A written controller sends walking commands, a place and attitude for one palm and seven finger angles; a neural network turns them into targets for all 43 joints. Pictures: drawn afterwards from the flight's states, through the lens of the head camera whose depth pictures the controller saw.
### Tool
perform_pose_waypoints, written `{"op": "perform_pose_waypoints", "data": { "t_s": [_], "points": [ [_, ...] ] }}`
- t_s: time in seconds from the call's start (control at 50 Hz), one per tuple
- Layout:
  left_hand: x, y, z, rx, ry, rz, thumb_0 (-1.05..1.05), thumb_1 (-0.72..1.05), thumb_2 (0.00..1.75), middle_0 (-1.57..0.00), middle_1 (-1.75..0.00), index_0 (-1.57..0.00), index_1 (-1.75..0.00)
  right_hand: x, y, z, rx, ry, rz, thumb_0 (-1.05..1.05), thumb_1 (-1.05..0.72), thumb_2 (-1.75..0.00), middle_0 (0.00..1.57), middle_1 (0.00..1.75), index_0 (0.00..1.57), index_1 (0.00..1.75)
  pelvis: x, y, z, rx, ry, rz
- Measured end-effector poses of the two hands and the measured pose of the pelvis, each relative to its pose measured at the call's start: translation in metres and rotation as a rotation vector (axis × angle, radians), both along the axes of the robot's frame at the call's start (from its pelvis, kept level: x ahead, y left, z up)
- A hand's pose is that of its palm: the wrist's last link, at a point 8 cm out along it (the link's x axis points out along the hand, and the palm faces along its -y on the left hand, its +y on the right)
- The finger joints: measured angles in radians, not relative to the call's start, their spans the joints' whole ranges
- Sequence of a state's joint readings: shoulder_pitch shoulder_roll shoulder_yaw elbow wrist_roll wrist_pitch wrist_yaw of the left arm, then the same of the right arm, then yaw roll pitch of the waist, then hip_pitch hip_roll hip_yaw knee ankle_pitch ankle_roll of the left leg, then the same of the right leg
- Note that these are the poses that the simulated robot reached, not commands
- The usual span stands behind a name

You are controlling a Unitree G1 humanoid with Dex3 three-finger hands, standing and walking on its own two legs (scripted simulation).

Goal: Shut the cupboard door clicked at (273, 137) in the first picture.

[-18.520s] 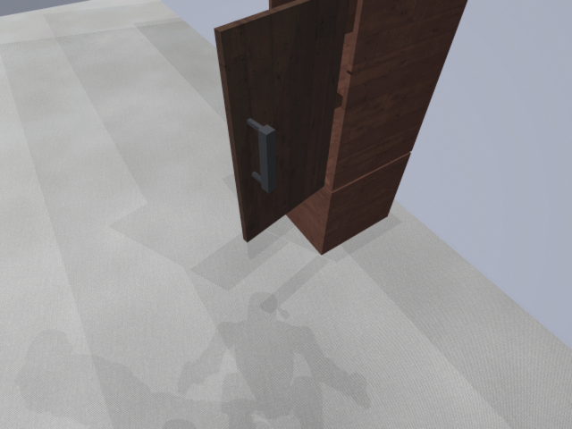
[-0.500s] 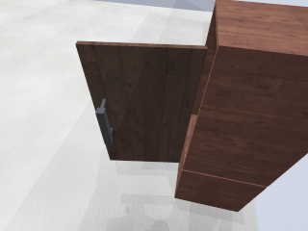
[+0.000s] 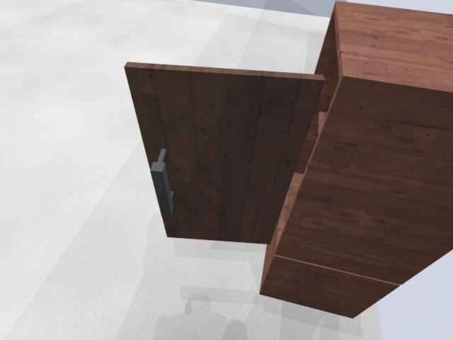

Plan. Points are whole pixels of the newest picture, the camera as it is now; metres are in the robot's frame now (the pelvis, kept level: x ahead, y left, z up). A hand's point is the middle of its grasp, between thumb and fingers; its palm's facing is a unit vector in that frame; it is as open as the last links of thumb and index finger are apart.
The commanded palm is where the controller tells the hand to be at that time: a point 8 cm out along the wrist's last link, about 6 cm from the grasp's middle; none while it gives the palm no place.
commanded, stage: look again from close up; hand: left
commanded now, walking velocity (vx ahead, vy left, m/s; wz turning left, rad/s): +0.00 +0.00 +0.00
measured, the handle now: (165, 183) +0.45 +0.18 -0.03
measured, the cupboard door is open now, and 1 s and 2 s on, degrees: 100 100 100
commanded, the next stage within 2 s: raise the hand and make a fist in 0.62 s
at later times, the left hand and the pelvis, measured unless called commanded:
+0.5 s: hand out of the picture -0.03 +0.16 -0.18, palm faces +0.03 -0.99 -0.14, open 7.4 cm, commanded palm none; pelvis -0.01 +0.01 +0.00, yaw +0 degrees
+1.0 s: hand (149, 293) +0.20 +0.15 -0.01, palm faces +0.10 -0.99 +0.01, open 6.8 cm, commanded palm +0.10 +0.21 -0.07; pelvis -0.04 +0.00 -0.04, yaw +5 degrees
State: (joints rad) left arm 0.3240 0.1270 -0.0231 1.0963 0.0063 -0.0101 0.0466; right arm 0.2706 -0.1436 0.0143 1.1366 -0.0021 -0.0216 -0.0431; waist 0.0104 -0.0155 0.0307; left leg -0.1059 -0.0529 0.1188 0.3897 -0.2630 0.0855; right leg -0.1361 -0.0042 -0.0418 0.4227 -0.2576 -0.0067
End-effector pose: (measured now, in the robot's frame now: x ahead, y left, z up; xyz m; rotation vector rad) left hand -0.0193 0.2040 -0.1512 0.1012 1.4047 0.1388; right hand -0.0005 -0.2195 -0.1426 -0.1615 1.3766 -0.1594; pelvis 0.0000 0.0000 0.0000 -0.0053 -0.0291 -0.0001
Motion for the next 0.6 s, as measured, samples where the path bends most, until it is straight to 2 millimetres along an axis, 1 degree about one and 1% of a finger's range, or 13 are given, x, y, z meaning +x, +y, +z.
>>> {"op": "perform_pose_waypoints", "data": {
  "t_s": [0.16,0.36,0.48,0.6],
  "points": [
    [-0.001,0.006,0.001,0.004,-0.004,-0.003,0.0,0.91,0.9,-0.2,-0.3,-0.2,-0.3,-0.016,0.011,-0.001,0.019,0.03,-0.009,0.0,-0.92,-0.89,0.2,0.3,0.2,0.3,-0.004,0.004,0.001,0.0,-0.002,0.0],
    [-0.011,0.008,0.0,-0.009,0.015,-0.004,0.0,0.91,0.9,-0.2,-0.3,-0.2,-0.3,-0.035,0.023,-0.001,0.031,0.063,-0.027,0.0,-0.91,-0.89,0.2,0.3,0.2,0.3,-0.009,0.011,0.001,0.001,-0.001,-0.003],
    [-0.016,0.009,0.0,-0.015,0.034,-0.002,0.0,0.91,0.9,-0.2,-0.3,-0.2,-0.3,-0.043,0.027,-0.001,0.03,0.076,-0.037,0.0,-0.91,-0.89,0.2,0.3,0.2,0.3,-0.01,0.014,0.001,0.004,0.003,-0.005],
    [-0.019,0.009,-0.001,-0.017,0.043,0.002,0.0,0.91,0.9,-0.2,-0.3,-0.2,-0.3,-0.046,0.03,-0.001,0.03,0.082,-0.042,0.0,-0.91,-0.89,0.2,0.3,0.2,0.3,-0.009,0.016,0.001,0.004,0.004,-0.005]
  ]
}}
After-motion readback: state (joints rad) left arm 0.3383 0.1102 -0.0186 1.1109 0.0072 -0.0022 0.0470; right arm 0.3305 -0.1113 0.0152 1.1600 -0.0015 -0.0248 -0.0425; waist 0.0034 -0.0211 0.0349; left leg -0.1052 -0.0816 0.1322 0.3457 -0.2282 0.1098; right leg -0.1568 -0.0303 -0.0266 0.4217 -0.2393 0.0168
